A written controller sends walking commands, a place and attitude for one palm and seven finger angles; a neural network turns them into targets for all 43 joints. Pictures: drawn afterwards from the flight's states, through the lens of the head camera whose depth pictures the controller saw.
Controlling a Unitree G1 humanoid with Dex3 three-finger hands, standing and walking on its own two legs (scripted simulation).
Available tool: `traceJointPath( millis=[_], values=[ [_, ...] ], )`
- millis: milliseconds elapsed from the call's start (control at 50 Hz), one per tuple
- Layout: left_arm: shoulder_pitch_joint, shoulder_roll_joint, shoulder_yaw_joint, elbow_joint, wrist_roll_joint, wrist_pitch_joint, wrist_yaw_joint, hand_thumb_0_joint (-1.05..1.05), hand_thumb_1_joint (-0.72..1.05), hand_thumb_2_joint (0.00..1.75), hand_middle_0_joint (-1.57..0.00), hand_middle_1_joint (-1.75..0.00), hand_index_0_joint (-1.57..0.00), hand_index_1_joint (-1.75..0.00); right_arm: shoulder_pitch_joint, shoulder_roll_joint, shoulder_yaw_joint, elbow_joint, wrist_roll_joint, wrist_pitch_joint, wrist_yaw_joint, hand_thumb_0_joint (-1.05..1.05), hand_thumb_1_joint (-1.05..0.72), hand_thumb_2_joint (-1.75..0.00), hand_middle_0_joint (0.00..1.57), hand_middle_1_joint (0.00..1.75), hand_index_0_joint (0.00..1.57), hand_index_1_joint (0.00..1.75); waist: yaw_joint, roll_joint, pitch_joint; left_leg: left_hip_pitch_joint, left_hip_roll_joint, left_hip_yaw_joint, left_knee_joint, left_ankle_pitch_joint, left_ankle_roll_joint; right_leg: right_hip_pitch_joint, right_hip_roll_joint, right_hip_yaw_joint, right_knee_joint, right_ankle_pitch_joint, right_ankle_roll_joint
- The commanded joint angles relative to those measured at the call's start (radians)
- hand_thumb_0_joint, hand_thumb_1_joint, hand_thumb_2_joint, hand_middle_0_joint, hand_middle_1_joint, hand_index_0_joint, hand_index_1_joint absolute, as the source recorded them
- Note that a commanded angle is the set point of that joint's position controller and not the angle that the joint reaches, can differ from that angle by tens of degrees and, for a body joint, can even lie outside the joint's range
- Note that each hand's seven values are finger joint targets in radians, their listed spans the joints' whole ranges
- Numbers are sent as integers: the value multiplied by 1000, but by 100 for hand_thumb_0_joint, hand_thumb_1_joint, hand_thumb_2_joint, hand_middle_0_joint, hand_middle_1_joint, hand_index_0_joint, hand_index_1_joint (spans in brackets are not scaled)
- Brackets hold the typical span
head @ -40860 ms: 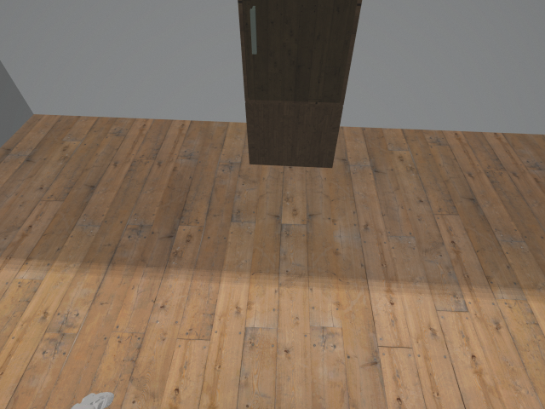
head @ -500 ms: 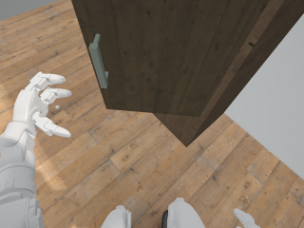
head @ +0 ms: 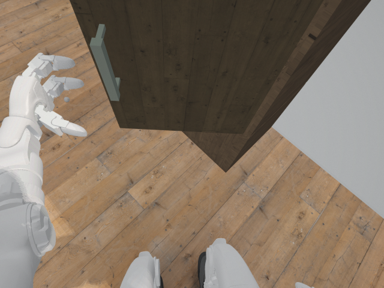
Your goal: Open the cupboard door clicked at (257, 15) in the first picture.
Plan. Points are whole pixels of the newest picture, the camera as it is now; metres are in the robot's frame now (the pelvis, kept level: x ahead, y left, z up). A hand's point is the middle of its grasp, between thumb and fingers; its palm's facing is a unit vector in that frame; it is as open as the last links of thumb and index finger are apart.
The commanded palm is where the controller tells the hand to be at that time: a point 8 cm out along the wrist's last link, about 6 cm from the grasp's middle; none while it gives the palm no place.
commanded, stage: move the hooked fingers beside the handle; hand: left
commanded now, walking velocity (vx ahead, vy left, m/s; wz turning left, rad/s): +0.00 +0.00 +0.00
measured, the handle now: (109, 66) +0.56 +0.16 +0.06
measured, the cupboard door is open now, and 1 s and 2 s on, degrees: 45 45 44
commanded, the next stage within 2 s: slide the fingers in behind the handle in 1.08 s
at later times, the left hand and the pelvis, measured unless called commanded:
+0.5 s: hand (76, 83) +0.52 +0.22 +0.05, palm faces -0.07 -1.00 -0.02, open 14.0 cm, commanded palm +0.50 +0.26 +0.05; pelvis +0.00 +0.01 +0.00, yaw -2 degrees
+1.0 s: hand (72, 86) +0.51 +0.22 +0.05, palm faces -0.06 -1.00 -0.01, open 14.0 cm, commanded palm +0.49 +0.26 +0.05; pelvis +0.01 +0.01 +0.00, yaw -1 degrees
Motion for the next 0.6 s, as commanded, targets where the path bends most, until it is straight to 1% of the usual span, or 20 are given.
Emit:
traceJointPath(
  millis=[0,20,40,60,100,120,140,160,180,220,240,280,340,380,400,440,460,500,540,580],
  values=[
    [-430,300,53,-169,-10,-57,29,0,-50,30,-30,-120,-30,-120,158,-185,-68,-63,-4,-12,-16,0,-90,-90,20,30,20,30,-12,104,-473,190,-16,-73,-142,396,-9,330,37,72,-80,231,-4],
    [-465,283,34,-184,-14,-66,29,0,-50,30,-30,-120,-30,-120,163,-181,-65,-67,-5,-13,-15,0,-90,-90,20,30,20,30,-19,123,-480,203,-18,-78,-141,417,-11,328,41,68,-73,244,-9],
    [-466,309,52,-179,-1,-69,32,0,-50,30,-30,-120,-30,-120,174,-187,-68,-61,-7,-9,-13,0,-90,-90,20,30,20,30,-11,135,-515,233,-14,-81,-141,430,-15,322,42,68,-73,242,-8],
    [-471,299,47,-173,-3,-69,35,0,-50,30,-30,-120,-30,-120,175,-187,-68,-60,-9,-6,-12,0,-90,-90,20,30,20,30,-18,153,-524,244,-13,-82,-136,444,-16,309,41,68,-71,247,-7],
    [-484,287,38,-152,3,-65,42,0,-50,30,-30,-120,-30,-120,180,-186,-67,-57,-11,1,-7,0,-90,-90,20,30,20,30,-29,137,-511,232,-12,-84,-133,435,-14,301,42,66,-75,240,-4],
    [-493,312,57,-144,0,-67,44,0,-50,30,-30,-120,-30,-120,187,-187,-65,-59,-11,3,-9,0,-90,-90,20,30,20,30,-28,142,-504,228,-12,-84,-130,451,-14,301,45,62,-68,252,-10],
    [-488,307,49,-99,9,-56,43,0,-50,30,-30,-120,-30,-120,194,-190,-63,-54,-11,10,-8,0,-90,-90,20,30,20,30,-39,108,-491,205,-11,-80,-129,428,-10,304,47,66,-75,247,-4],
    [-501,356,81,-90,14,-51,48,0,-50,30,-30,-120,-30,-120,195,-195,-60,-57,-13,13,-9,0,-90,-90,20,30,20,30,-37,99,-481,163,-11,-77,-124,404,-7,321,45,70,-74,246,-3],
    [-514,366,73,-95,26,-50,49,0,-50,30,-30,-120,-30,-120,196,-195,-57,-62,-13,16,-9,0,-90,-90,20,30,20,30,-34,128,-485,159,-14,-76,-126,402,-7,322,43,73,-71,244,-5],
    [-556,341,56,-129,24,-60,53,0,-50,30,-30,-120,-30,-120,206,-190,-59,-67,-17,17,-5,0,-90,-90,20,30,20,30,-45,163,-522,208,-12,-84,-118,445,-9,299,48,66,-61,260,-10],
    [-553,374,78,-122,31,-63,54,0,-50,30,-30,-120,-30,-120,214,-195,-60,-61,-19,22,-4,0,-90,-90,20,30,20,30,-38,171,-547,225,-8,-86,-116,460,-15,299,48,67,-63,262,-8],
    [-554,342,57,-99,32,-60,54,0,-50,30,-30,-120,-30,-120,217,-192,-60,-59,-20,27,0,0,-90,-90,20,30,20,30,-52,159,-530,221,-7,-87,-111,466,-12,290,49,65,-64,270,-5],
    [-462,361,85,-69,29,-49,44,0,-50,30,-30,-120,-30,-120,227,-197,-59,-72,-19,39,4,0,-90,-90,20,30,20,30,-26,152,-537,219,-7,-81,-119,492,-15,316,53,64,-64,291,-8],
    [-475,340,61,-85,30,-40,41,0,-50,30,-30,-120,-30,-120,222,-193,-58,-78,-17,48,6,0,-90,-90,20,30,20,30,-37,148,-511,194,-7,-75,-122,463,-9,315,52,65,-70,286,-4],
    [-482,356,76,-89,29,-38,43,0,-50,30,-30,-120,-30,-120,221,-195,-59,-79,-18,49,6,0,-90,-90,20,30,20,30,-39,130,-505,175,-7,-73,-121,437,-7,320,53,66,-72,274,-2],
    [-509,384,88,-139,31,-54,45,0,-50,30,-30,-120,-30,-120,228,-196,-59,-80,-19,53,3,0,-90,-90,20,30,20,30,-33,161,-551,219,-5,-82,-122,483,-11,324,54,65,-63,299,-7],
    [-526,360,73,-143,30,-58,49,0,-50,30,-30,-120,-30,-120,227,-192,-61,-77,-19,52,5,0,-90,-90,20,30,20,30,-40,183,-550,241,-4,-88,-119,495,-15,296,54,61,-62,289,-6],
    [-545,377,89,-158,28,-69,58,0,-50,30,-30,-120,-30,-120,227,-195,-63,-67,-22,53,5,0,-90,-90,20,30,20,30,-45,171,-544,249,-1,-93,-115,499,-15,293,54,60,-65,286,-5],
    [-562,343,67,-190,23,-80,57,0,-50,30,-30,-120,-30,-120,230,-192,-67,-60,-24,52,7,0,-90,-90,20,30,20,30,-46,215,-585,319,3,-101,-110,562,-24,265,57,55,-62,298,-6],
    [-528,325,57,-169,25,-71,57,0,-50,30,-30,-120,-30,-120,231,-192,-68,-51,-23,56,8,0,-90,-90,20,30,20,30,-48,206,-563,328,6,-105,-111,591,-28,256,56,50,-66,303,-5]
  ],
)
